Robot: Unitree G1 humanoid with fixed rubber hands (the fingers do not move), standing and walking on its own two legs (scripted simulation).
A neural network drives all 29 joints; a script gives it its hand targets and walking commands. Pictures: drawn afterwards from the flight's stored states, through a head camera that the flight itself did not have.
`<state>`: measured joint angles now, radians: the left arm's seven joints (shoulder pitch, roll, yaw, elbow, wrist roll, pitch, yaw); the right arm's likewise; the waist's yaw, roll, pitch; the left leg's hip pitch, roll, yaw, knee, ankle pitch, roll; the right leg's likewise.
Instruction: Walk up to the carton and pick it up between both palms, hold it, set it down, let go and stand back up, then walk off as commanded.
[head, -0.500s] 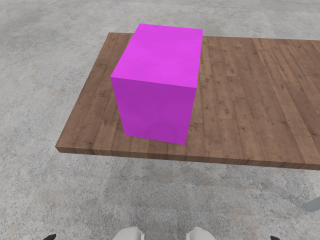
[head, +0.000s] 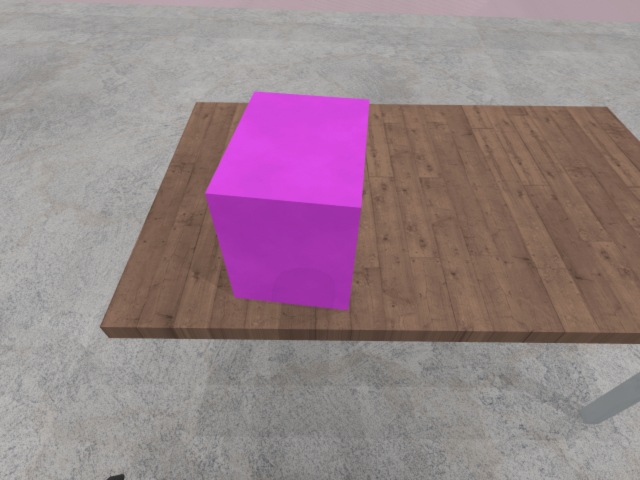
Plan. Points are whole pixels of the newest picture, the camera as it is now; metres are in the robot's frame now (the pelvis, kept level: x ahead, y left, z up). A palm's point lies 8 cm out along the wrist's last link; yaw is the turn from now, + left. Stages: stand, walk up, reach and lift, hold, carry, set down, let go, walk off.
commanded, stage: walk up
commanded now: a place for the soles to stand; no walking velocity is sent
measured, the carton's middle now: (300, 200) +0.59 +0.04 +0.00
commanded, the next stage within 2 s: reach and lift in 1.02 s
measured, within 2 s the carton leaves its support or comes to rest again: neither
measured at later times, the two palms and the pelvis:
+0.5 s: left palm out of the picture +0.10 +0.30 -0.09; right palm out of the picture +0.12 -0.28 -0.10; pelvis +0.02 +0.01 +0.02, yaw -1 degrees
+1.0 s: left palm out of the picture +0.12 +0.30 -0.09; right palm out of the picture +0.11 -0.28 -0.10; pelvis +0.03 +0.02 +0.02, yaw -2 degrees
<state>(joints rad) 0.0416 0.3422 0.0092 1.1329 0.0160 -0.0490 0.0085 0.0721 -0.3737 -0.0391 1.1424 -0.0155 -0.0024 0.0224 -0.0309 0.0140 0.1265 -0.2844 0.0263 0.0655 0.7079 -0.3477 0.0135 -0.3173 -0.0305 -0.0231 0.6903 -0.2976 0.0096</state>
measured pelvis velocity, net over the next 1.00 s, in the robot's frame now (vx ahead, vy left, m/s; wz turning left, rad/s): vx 0.03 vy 0.02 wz -0.03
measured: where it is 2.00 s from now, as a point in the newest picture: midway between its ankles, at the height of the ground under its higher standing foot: outside the picture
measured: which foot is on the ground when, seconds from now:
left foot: down 0.00-1.00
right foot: down 0.00-1.00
